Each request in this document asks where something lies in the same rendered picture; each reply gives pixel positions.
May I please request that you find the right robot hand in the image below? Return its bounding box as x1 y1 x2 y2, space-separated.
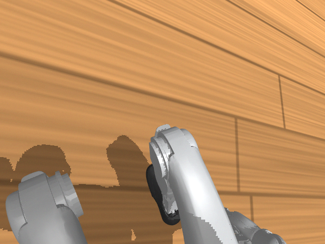
225 208 261 244

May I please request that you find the right robot foot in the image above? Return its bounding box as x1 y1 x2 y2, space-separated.
146 164 180 225

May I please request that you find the right robot arm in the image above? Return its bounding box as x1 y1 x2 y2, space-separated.
251 229 287 244

